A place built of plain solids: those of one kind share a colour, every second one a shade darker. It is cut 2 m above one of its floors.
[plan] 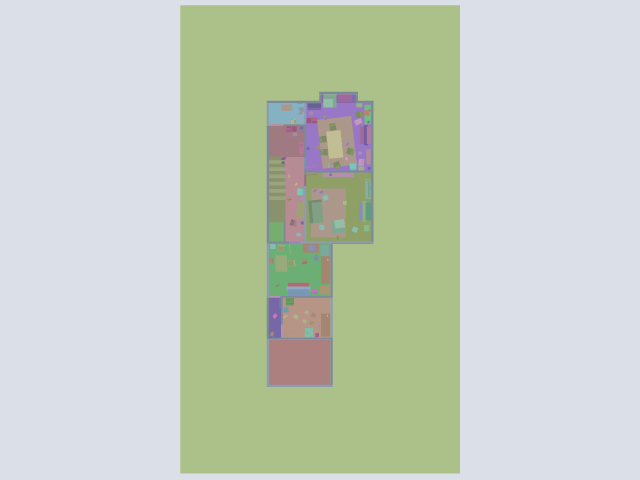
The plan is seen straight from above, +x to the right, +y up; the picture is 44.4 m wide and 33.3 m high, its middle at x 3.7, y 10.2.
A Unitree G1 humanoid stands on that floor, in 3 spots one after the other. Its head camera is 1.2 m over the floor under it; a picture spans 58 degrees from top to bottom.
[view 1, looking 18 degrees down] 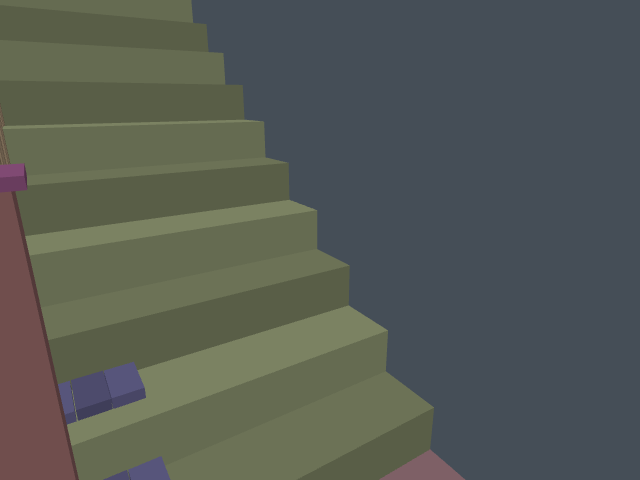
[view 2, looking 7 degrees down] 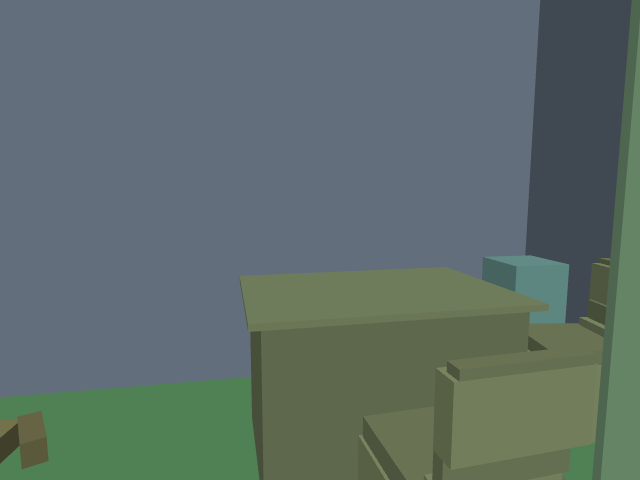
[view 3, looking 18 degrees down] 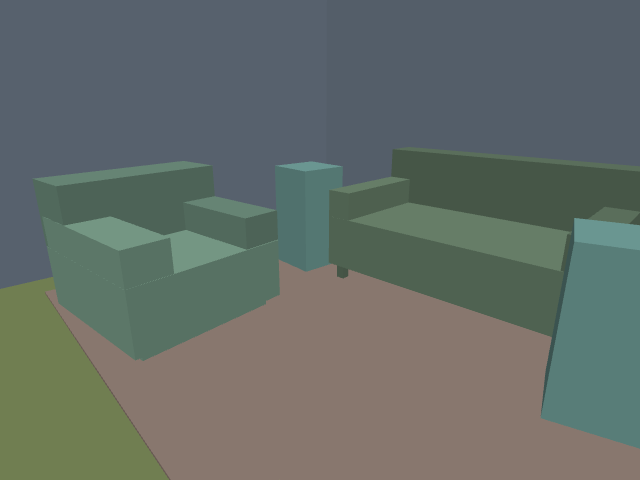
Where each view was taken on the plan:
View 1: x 1.18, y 16.82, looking -123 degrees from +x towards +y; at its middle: wall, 1.96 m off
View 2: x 2.83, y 7.97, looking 169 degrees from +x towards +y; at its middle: wall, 2.74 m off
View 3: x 5.88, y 13.47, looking -132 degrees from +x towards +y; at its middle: bar_stool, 3.15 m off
